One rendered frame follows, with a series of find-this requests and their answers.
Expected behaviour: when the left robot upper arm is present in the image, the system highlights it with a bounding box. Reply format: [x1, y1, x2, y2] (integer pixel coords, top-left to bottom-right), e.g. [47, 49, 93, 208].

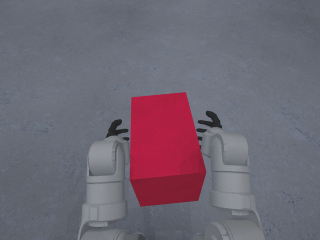
[81, 228, 133, 240]

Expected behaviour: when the robot left hand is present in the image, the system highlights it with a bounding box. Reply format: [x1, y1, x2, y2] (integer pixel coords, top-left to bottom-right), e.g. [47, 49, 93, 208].
[106, 119, 130, 141]

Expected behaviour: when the right robot upper arm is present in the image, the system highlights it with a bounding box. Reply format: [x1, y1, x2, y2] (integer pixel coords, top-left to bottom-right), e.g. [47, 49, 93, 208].
[204, 218, 265, 240]

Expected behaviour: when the robot right hand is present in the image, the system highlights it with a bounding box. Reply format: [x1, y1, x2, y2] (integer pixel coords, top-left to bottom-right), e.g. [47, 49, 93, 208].
[196, 111, 222, 149]

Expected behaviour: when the left robot forearm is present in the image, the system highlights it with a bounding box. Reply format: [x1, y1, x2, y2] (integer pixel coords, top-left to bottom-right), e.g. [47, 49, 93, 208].
[77, 135, 131, 240]

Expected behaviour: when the carton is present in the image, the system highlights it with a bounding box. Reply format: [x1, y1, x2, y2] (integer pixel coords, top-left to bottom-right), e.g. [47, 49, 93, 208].
[129, 92, 206, 207]

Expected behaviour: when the right robot forearm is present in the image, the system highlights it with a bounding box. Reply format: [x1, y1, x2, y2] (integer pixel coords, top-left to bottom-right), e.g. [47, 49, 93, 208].
[200, 127, 266, 240]

